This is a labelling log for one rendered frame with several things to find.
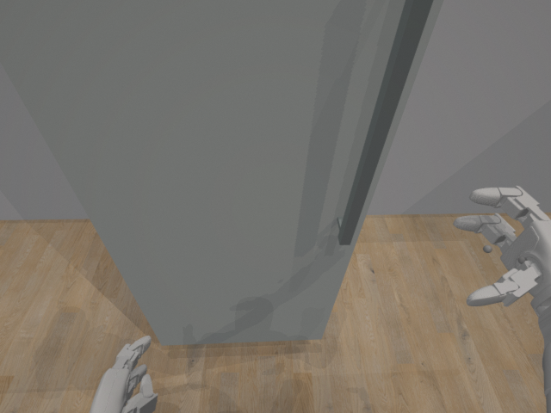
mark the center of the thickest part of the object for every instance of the handle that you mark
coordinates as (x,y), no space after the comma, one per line
(410,29)

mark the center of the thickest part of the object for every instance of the fridge door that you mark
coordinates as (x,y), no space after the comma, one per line
(213,144)

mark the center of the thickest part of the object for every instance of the right robot forearm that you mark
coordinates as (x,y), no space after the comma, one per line
(541,304)

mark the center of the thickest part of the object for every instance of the left robot hand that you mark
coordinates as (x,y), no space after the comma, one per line
(117,384)

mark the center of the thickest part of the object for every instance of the right robot hand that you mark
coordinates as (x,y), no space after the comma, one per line
(534,243)

